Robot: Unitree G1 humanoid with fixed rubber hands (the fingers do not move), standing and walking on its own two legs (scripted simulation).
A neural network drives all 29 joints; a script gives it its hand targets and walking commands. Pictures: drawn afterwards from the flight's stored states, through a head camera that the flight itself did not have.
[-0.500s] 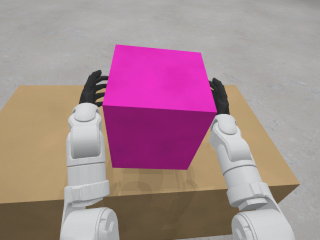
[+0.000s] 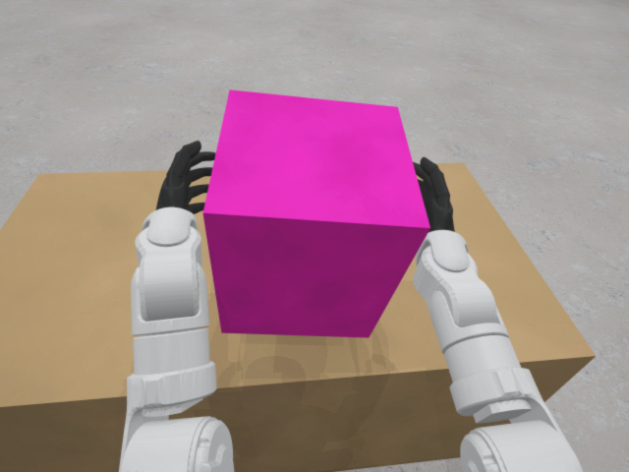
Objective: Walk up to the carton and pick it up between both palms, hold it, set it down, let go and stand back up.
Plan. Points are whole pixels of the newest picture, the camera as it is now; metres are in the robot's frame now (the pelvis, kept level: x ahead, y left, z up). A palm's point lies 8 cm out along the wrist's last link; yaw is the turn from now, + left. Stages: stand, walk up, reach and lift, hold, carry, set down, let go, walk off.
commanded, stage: hold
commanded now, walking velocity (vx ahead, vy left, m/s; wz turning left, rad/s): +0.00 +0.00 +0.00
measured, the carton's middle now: (305, 225) +0.40 +0.00 +0.13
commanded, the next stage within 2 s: set down in 0.04 s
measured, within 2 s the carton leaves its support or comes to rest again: neither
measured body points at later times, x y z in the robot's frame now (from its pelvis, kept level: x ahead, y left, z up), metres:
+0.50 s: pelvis +0.02 -0.01 +0.00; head +0.00 +0.02 +0.45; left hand +0.40 +0.16 +0.16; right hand +0.40 -0.15 +0.15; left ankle +0.04 +0.11 -0.75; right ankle +0.01 -0.10 -0.75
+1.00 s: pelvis +0.02 +0.00 +0.00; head +0.02 +0.02 +0.45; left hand +0.41 +0.15 +0.13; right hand +0.40 -0.16 +0.13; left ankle +0.04 +0.11 -0.75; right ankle +0.01 -0.10 -0.75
